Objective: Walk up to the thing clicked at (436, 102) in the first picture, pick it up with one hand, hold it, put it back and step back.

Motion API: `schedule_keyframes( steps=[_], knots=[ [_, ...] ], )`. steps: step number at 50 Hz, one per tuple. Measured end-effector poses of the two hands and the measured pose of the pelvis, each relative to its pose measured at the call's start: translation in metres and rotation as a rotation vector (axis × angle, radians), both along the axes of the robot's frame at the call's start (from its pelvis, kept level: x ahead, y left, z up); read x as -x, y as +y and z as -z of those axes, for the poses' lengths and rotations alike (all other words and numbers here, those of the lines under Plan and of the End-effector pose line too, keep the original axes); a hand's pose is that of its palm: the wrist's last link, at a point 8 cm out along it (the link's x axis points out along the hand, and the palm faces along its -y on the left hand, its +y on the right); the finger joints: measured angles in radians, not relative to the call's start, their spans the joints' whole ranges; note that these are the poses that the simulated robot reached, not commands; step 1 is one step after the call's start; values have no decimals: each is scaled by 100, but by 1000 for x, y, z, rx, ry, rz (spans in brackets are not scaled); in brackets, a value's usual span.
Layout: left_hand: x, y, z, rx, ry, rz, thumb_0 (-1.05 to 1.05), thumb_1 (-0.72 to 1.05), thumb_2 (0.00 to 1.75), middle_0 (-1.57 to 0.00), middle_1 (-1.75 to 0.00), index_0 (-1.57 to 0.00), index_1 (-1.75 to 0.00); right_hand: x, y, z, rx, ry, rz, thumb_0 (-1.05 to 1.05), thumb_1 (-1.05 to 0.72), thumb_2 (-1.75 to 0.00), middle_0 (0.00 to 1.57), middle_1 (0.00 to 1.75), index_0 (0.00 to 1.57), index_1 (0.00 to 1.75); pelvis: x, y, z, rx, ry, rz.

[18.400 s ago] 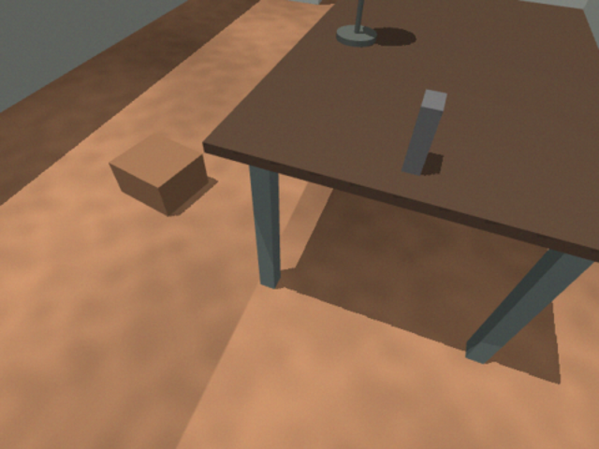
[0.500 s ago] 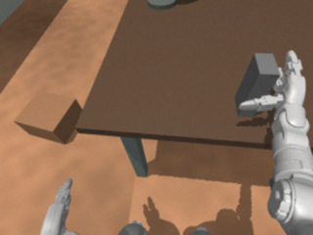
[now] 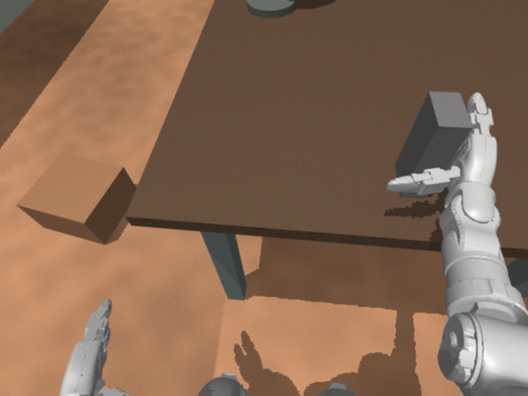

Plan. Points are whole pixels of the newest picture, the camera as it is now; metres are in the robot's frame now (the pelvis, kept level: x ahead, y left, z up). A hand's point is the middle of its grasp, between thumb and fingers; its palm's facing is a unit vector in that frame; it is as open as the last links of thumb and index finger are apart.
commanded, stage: close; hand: right
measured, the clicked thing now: (427, 149) +0.49 -0.20 +0.08
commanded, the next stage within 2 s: settle in 0.80 s
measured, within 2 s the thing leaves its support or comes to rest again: leaves its support in 1.14 s
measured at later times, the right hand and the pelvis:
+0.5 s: hand (432, 142) +0.48 -0.20 +0.11, palm faces +0.21 +0.98 +0.02, open 12.8 cm; pelvis +0.01 +0.00 +0.00, yaw +0 degrees
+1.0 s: hand (440, 150) +0.46 -0.20 +0.11, palm faces +0.20 +0.98 +0.01, open 10.1 cm; pelvis +0.01 +0.00 +0.01, yaw +0 degrees
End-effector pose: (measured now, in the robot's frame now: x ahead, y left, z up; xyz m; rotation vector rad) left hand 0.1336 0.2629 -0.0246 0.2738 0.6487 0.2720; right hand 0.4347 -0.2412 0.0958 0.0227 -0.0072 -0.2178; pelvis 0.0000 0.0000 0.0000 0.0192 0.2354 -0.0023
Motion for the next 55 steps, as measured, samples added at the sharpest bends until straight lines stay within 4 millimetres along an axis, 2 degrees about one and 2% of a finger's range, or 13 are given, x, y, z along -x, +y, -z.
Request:
schedule_keyframes(
  steps=[5, 9, 14, 19, 23, 26, 30, 35, 43, 48, 52, 55],
  knots=[
    [0, -1, 3, 16, 14, -7, -1, -59, 11, -7, -5, -4, -8, -6, 3, -16, 19, -12, -7, -2, 47, -9, 7, 8, 8, 8, -2, -1, -3, -1, -5, 2],
    [0, 5, 1, 9, 2, -28, -1, -59, 10, -7, -6, -5, -7, -10, 0, -26, 7, -2, 11, -2, 47, -10, 20, 15, 21, 15, -5, -2, -6, 0, -11, 1],
    [-7, 10, -6, -4, -24, -35, -1, -57, 9, -6, -6, -5, -7, -13, 0, -19, 5, 26, -5, -1, 50, -11, 40, 25, 40, 25, -5, -1, -6, 5, -12, -4],
    [-8, 7, -10, -9, -32, -10, -1, -56, 8, -6, -6, -5, -6, -9, 1, -4, -9, 44, -23, -1, 50, -15, 55, 34, 56, 34, -7, 0, -6, 4, -4, -4],
    [-4, 4, 0, 4, 11, -11, -1, -56, 7, -6, -6, -6, -6, -8, -1, -7, -7, 16, -11, -2, 46, -22, 65, 44, 69, 44, -7, 0, -5, 1, -2, 1],
    [-5, 3, 3, 11, 13, -18, -1, -56, 7, -6, -6, -6, -6, -11, -3, -16, 13, -10, -2, -2, 40, -29, 73, 52, 77, 52, -6, -1, -5, 0, -2, -1],
    [-5, 0, 3, 27, 15, -18, -1, -55, 7, -6, -6, -6, -6, -11, -3, -19, 31, 11, -23, -1, 36, -42, 70, 60, 73, 61, -8, -2, -7, 1, -5, -3],
    [-5, 1, 2, 35, 10, -24, -1, -55, 7, -6, -6, -6, -6, -2, -7, -17, 1, 32, -19, 0, 29, -62, 65, 71, 68, 73, -11, -3, -9, 3, -17, -3],
    [-15, -6, -2, 30, -21, 10, -1, -55, 7, -6, -6, -6, -6, 4, -7, -17, 1, -4, -27, 0, 20, -93, 59, 85, 62, 87, -7, -1, -8, 6, -26, 0],
    [-6, -12, 1, 58, 0, 10, -1, -54, 6, -6, -6, -6, -6, 8, -9, -17, 2, -4, -23, 0, 20, -96, 56, 92, 59, 94, -7, -1, -9, 6, -27, -1],
    [3, -2, 3, 44, 23, -28, -1, -54, 6, -7, -7, -7, -6, 10, -11, -18, 14, 12, -15, 0, 20, -96, 56, 94, 59, 96, -7, -2, -10, 6, -35, -2],
    [3, 8, 0, 19, 21, -49, -1, -55, 7, -7, -7, -7, -7, 11, -10, -19, 13, 23, -7, 0, 20, -96, 56, 94, 59, 96, -6, -3, -11, 6, -44, -5]
  ],
)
